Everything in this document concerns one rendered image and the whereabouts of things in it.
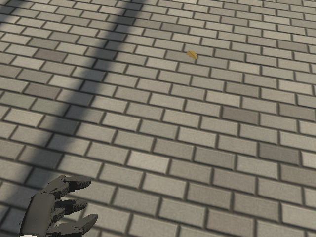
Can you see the robot left hand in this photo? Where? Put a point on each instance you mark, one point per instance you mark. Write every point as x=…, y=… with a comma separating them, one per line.
x=47, y=207

